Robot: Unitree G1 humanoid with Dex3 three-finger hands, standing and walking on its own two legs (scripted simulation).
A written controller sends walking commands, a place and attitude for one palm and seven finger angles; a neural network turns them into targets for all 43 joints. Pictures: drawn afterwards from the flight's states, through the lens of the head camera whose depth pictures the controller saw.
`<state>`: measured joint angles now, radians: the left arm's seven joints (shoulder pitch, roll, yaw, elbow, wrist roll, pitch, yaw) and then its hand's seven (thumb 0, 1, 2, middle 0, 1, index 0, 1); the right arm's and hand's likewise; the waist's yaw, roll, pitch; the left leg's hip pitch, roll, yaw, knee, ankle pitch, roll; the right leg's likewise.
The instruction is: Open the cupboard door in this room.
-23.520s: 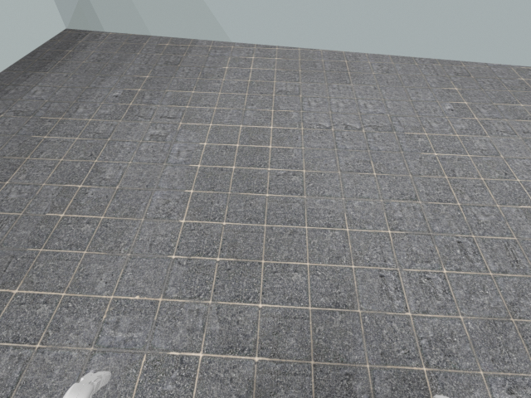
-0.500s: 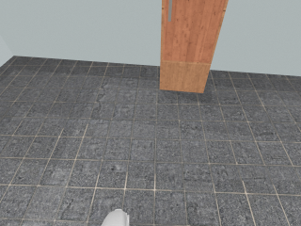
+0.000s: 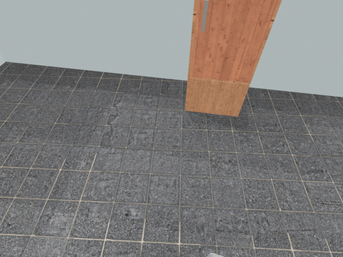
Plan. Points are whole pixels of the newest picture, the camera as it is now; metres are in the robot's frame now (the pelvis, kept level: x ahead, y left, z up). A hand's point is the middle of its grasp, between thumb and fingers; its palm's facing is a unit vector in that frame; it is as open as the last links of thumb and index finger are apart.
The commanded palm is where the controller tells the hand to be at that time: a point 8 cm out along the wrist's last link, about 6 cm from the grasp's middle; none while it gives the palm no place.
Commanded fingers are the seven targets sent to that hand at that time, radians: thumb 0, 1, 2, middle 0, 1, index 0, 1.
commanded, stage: stand and wait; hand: left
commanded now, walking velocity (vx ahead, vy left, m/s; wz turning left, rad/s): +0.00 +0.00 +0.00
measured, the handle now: (204, 14) +1.25 -0.09 +0.02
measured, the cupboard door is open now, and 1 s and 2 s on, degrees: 0 0 0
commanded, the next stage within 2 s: look at it before walking up in 0.72 s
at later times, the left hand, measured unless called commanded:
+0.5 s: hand out of the picture +0.08 +0.15 -0.17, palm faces +0.06 -0.97 -0.23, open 7.2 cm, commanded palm none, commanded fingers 0.00 0.90 0.90 -0.20 -0.30 -0.20 -0.30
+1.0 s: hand out of the picture +0.03 +0.14 -0.17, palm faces +0.06 -0.98 -0.16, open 7.4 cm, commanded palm none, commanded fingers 0.00 0.90 0.90 -0.20 -0.30 -0.20 -0.30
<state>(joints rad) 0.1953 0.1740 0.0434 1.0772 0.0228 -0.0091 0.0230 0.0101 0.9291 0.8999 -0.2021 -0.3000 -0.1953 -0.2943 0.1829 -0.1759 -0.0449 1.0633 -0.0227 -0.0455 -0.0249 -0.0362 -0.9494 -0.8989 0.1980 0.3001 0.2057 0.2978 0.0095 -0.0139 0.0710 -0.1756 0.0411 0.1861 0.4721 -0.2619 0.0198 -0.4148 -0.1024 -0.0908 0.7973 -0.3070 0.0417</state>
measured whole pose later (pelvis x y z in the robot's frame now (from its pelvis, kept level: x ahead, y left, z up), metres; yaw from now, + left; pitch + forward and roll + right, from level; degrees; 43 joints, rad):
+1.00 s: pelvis +0.05 -0.02 +0.01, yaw +0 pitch -2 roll +0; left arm 0.30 0.11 0.00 1.16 0.01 -0.01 0.04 0.01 0.91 0.90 -0.20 -0.30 -0.20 -0.29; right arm 0.29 -0.12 -0.01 1.16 -0.01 -0.01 -0.03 0.00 -0.91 -0.90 0.19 0.30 0.20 0.30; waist 0.01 0.01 0.04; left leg -0.08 0.06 0.11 0.39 -0.27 -0.03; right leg -0.18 -0.04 -0.14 0.41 -0.20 -0.02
